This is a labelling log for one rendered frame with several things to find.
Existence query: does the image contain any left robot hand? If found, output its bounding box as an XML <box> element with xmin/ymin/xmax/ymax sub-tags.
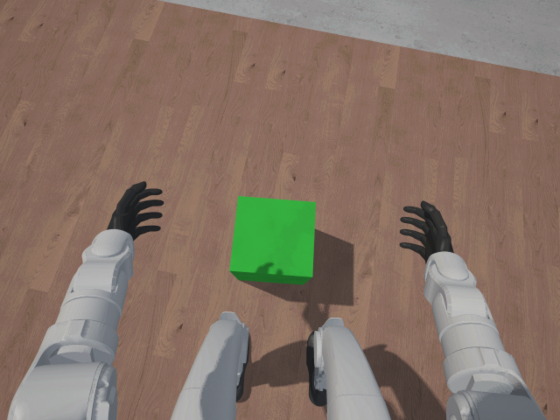
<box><xmin>107</xmin><ymin>181</ymin><xmax>164</xmax><ymax>241</ymax></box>

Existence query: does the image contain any right robot hand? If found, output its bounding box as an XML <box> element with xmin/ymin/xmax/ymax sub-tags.
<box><xmin>400</xmin><ymin>201</ymin><xmax>454</xmax><ymax>263</ymax></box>

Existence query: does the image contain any carton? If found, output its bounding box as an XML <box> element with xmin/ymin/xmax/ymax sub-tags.
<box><xmin>229</xmin><ymin>196</ymin><xmax>316</xmax><ymax>285</ymax></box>

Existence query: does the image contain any robot left forearm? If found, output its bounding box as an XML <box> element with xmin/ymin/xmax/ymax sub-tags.
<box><xmin>7</xmin><ymin>229</ymin><xmax>135</xmax><ymax>420</ymax></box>

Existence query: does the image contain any right robot foot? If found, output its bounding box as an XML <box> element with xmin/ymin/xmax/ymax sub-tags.
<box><xmin>306</xmin><ymin>331</ymin><xmax>327</xmax><ymax>407</ymax></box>

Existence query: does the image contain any right robot upper arm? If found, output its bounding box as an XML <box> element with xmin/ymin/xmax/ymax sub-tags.
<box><xmin>446</xmin><ymin>390</ymin><xmax>544</xmax><ymax>420</ymax></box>

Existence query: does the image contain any left robot upper arm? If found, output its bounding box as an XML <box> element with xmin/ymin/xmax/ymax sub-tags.
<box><xmin>13</xmin><ymin>361</ymin><xmax>118</xmax><ymax>420</ymax></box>

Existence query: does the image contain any robot right forearm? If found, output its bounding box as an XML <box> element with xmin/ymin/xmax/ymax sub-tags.
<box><xmin>423</xmin><ymin>252</ymin><xmax>547</xmax><ymax>420</ymax></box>

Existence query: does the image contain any left robot thigh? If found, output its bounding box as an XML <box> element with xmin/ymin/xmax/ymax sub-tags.
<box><xmin>171</xmin><ymin>319</ymin><xmax>249</xmax><ymax>420</ymax></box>

